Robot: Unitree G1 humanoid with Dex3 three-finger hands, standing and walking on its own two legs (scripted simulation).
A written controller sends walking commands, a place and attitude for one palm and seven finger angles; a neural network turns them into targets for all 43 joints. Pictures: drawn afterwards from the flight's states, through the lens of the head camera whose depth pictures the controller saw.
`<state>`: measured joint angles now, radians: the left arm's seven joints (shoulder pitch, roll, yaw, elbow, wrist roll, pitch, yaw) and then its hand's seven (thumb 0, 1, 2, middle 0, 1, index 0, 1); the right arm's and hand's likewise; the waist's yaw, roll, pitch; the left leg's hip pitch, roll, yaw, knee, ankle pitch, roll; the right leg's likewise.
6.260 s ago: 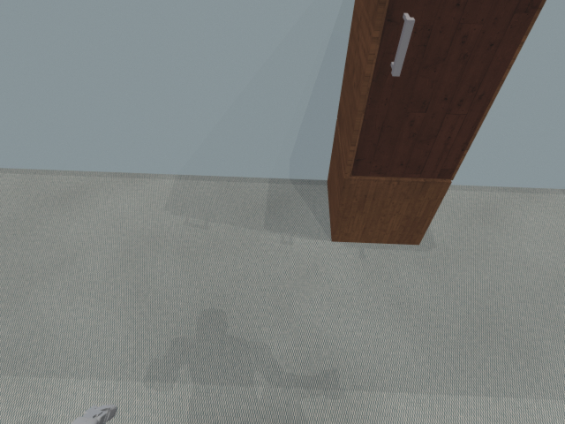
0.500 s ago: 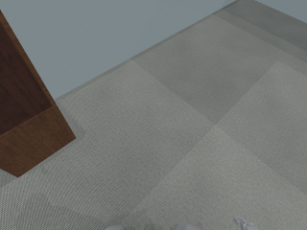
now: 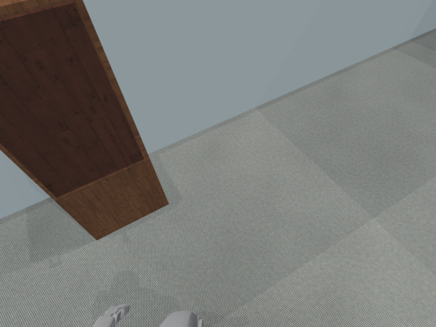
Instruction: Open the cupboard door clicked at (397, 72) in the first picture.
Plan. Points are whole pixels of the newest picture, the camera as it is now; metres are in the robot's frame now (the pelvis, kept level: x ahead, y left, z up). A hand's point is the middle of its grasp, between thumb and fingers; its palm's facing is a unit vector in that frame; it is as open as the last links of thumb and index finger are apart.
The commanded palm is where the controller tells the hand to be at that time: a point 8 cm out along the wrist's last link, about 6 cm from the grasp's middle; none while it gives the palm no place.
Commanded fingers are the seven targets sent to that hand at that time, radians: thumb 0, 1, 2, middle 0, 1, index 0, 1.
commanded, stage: turn to face it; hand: left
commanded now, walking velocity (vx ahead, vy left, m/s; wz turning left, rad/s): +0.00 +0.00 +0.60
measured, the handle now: out of the picture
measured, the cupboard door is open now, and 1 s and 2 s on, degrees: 0 0 0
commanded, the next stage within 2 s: take the last steps up to it in 0.88 s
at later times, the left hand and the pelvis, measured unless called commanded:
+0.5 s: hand out of the picture +0.01 +0.29 -0.17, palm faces +0.31 -0.92 -0.23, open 7.4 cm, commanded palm none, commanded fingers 0.00 0.90 0.90 -0.20 -0.30 -0.20 -0.30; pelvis +0.00 +0.07 +0.00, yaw +16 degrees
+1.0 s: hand out of the picture -0.01 +0.21 -0.14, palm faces +0.45 -0.85 -0.27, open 7.4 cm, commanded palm none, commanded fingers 0.00 0.90 0.90 -0.20 -0.30 -0.20 -0.30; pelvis -0.01 +0.00 +0.00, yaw +26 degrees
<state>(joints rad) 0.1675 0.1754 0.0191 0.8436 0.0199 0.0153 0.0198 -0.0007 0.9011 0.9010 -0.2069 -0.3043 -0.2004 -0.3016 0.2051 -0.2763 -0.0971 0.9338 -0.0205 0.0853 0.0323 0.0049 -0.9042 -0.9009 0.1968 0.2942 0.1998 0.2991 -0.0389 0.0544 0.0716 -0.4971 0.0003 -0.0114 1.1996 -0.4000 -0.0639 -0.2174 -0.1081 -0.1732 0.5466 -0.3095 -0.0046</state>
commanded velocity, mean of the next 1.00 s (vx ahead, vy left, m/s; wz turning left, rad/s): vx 0.01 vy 0.00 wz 0.40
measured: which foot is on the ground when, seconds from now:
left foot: up 0.00-0.24, down 0.26-0.90, up 0.92-1.00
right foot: down 0.00-0.26, up 0.28-0.86, down 0.88-1.00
